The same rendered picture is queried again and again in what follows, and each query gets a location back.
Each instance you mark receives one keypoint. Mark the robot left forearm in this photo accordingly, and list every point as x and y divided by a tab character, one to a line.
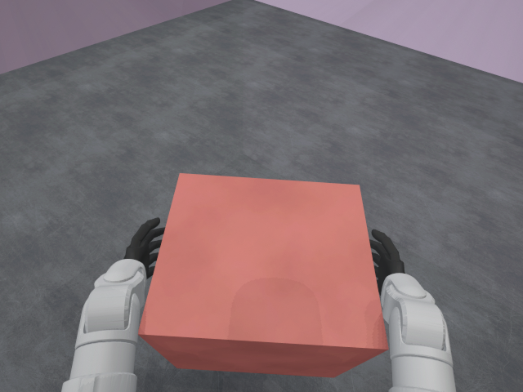
108	331

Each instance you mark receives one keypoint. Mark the robot left hand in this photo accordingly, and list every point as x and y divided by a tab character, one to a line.
141	245

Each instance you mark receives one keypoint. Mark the carton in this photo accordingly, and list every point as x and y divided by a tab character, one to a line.
265	276

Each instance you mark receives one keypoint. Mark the robot right hand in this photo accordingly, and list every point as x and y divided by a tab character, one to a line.
389	260

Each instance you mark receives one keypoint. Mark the robot right forearm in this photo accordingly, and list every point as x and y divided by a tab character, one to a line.
421	359

